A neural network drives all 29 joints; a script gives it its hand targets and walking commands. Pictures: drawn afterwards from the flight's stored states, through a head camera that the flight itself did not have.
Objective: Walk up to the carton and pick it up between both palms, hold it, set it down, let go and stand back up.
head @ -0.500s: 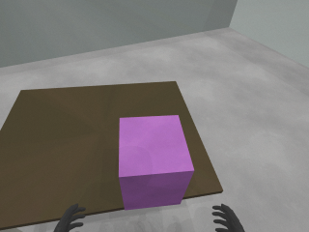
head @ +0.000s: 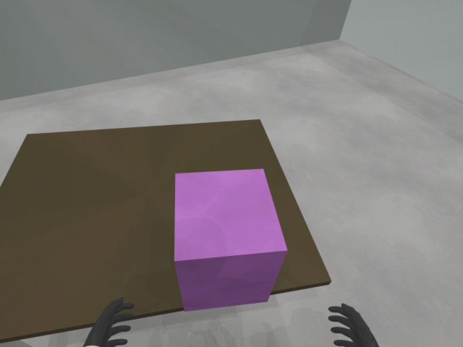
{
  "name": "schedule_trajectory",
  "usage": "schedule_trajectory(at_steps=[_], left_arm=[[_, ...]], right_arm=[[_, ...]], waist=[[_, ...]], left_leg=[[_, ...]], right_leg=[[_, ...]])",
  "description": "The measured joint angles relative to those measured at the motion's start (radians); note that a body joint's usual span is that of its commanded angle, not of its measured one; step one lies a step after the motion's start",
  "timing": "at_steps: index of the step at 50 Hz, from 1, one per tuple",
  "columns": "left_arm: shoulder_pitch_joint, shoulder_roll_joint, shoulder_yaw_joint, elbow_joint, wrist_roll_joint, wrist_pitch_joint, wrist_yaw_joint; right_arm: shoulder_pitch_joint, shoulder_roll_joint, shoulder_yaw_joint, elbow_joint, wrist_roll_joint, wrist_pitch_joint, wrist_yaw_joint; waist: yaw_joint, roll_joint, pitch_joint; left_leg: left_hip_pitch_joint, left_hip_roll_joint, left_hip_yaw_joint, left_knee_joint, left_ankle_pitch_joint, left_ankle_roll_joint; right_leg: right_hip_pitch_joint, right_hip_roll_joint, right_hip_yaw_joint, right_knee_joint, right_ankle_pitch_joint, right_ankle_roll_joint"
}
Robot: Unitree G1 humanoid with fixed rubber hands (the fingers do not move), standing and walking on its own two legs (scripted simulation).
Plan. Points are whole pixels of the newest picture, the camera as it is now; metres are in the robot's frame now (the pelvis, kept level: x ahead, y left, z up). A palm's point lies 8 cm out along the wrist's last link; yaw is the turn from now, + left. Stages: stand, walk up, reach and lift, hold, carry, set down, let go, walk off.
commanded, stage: stand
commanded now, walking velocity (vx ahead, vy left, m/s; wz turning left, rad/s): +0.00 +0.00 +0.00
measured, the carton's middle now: (223, 240) +0.39 +0.01 -0.10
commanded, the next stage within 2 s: none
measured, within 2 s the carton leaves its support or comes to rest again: neither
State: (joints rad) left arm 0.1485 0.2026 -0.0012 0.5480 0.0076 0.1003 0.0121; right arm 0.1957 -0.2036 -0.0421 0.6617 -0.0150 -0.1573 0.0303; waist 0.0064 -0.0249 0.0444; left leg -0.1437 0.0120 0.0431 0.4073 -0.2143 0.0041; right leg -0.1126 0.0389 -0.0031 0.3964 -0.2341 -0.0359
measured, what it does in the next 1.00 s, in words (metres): stands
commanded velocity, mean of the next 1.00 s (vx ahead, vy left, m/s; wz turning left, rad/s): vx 0.00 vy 0.00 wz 0.00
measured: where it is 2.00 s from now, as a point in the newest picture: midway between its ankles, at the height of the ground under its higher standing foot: outside the picture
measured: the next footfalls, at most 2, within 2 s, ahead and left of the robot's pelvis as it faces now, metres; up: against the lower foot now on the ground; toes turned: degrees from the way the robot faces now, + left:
none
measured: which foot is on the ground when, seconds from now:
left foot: down 0.00-1.00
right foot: down 0.00-1.00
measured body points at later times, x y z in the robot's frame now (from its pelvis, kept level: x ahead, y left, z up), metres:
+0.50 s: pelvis +0.00 +0.01 -0.01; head +0.00 +0.03 +0.44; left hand +0.04 +0.29 -0.14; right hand +0.16 -0.21 -0.11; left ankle +0.01 +0.12 -0.74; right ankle -0.01 -0.10 -0.74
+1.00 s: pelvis +0.01 +0.01 -0.01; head +0.02 +0.03 +0.44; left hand +0.01 +0.29 -0.15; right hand +0.17 -0.21 -0.12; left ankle +0.01 +0.12 -0.74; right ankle -0.01 -0.10 -0.74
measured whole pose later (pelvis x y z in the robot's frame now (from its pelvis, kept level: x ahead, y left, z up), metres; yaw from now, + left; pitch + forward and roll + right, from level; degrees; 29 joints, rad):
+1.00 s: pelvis +0.01 +0.01 -0.01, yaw +14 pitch +0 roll -1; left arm 0.25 0.25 0.06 0.88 0.03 0.05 0.01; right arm 0.36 -0.23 -0.04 0.64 -0.03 0.01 -0.02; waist 0.03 0.00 0.00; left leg -0.30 -0.09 -0.17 0.58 -0.27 0.03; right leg -0.14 -0.04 -0.21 0.48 -0.34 -0.01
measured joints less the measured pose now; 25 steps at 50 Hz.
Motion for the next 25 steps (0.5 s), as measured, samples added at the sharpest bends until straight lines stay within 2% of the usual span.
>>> schedule_trajectory(at_steps=[3, 7, 15, 25], left_arm=[[-0.014, 0.013, 0.022, 0.024, 0.029, -0.043, -0.014], [-0.004, 0.036, 0.051, 0.068, 0.028, -0.053, -0.016], [0.044, 0.055, 0.072, 0.167, 0.028, -0.049, -0.007], [0.08, 0.047, 0.066, 0.24, 0.027, -0.054, -0.005]], right_arm=[[0.029, -0.015, -0.003, -0.002, -0.012, 0.095, -0.013], [0.08, -0.022, -0.006, 0.005, -0.019, 0.154, -0.011], [0.128, -0.017, -0.003, -0.022, -0.024, 0.169, -0.016], [0.123, -0.014, 0.005, -0.061, -0.024, 0.168, -0.026]], waist=[[-0.003, 0.007, -0.015], [0.006, 0.015, -0.03], [0.017, 0.016, -0.032], [0.031, 0.021, -0.043]], left_leg=[[-0.074, -0.003, -0.042, 0.072, -0.022, -0.001], [-0.137, -0.012, -0.087, 0.142, -0.045, 0.002], [-0.172, -0.047, -0.139, 0.172, -0.048, 0.01], [-0.178, -0.08, -0.174, 0.16, -0.033, 0.021]], right_leg=[[-0.044, -0.003, -0.043, 0.039, -0.021, 0.0], [-0.077, -0.009, -0.09, 0.08, -0.048, -0.003], [-0.087, -0.039, -0.145, 0.104, -0.071, 0.01], [-0.078, -0.065, -0.179, 0.097, -0.075, 0.023]])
